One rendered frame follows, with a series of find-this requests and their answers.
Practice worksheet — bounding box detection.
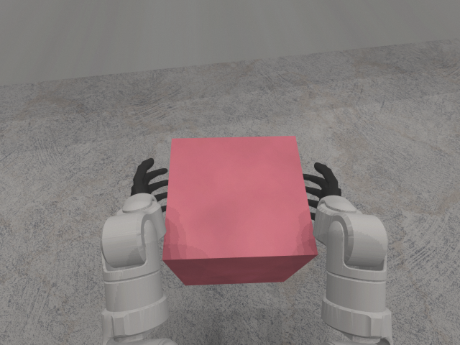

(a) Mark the carton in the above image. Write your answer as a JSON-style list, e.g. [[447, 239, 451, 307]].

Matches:
[[162, 136, 318, 285]]

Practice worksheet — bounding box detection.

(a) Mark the right robot hand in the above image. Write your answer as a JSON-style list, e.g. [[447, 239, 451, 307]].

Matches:
[[303, 162, 341, 220]]

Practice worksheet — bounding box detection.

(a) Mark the robot right forearm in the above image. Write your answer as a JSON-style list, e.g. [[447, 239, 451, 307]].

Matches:
[[313, 195, 394, 345]]

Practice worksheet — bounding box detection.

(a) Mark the robot left forearm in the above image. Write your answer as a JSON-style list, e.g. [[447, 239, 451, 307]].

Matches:
[[100, 193, 169, 345]]

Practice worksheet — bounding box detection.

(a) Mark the left robot hand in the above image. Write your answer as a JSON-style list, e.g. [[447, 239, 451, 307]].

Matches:
[[130, 158, 168, 212]]

